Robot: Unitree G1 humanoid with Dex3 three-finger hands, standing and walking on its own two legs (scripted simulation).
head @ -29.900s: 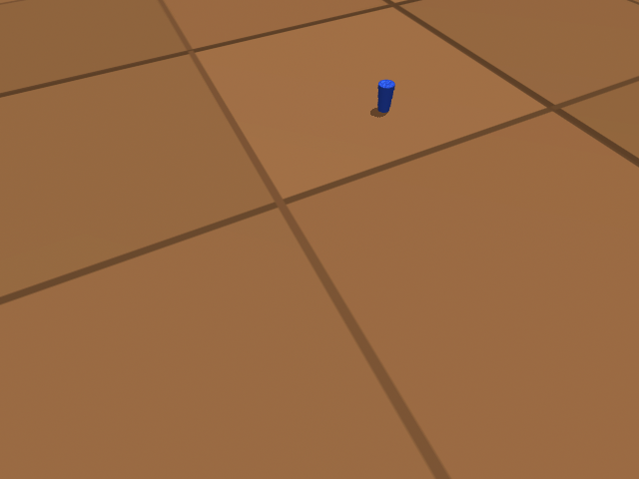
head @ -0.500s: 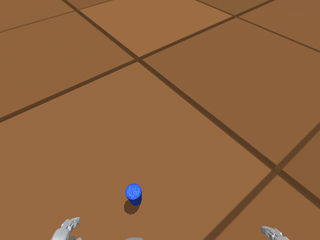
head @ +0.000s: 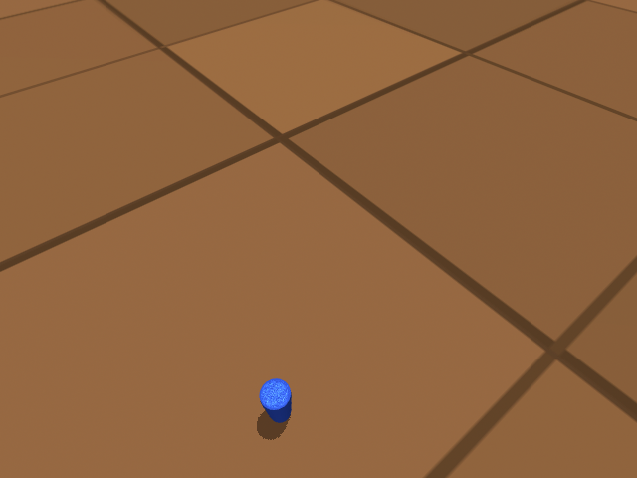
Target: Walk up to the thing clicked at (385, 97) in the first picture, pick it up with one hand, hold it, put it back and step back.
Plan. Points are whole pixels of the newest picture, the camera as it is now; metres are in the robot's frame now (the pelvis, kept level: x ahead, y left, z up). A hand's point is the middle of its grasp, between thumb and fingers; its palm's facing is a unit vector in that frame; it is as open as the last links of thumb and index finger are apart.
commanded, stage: stand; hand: left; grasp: from the side
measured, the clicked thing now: (277, 403) +0.44 +0.17 -0.70
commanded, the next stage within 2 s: step back in 1.38 s
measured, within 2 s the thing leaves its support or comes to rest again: neither
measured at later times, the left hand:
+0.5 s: hand out of the picture +0.04 +0.24 -0.16, palm faces -0.03 -0.94 -0.35, open 7.4 cm
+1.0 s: hand out of the picture +0.09 +0.23 -0.15, palm faces -0.03 -0.94 -0.35, open 7.4 cm
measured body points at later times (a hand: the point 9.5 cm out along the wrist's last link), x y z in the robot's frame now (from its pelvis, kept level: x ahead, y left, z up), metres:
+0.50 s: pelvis +0.00 -0.01 +0.00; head -0.01 -0.01 +0.45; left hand +0.05 +0.29 -0.13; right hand +0.05 -0.30 -0.14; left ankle +0.03 +0.10 -0.74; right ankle +0.01 -0.14 -0.74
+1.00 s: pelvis +0.01 -0.01 +0.00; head +0.01 -0.02 +0.45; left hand +0.09 +0.28 -0.13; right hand +0.07 -0.31 -0.13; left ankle +0.03 +0.10 -0.74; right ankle +0.01 -0.14 -0.74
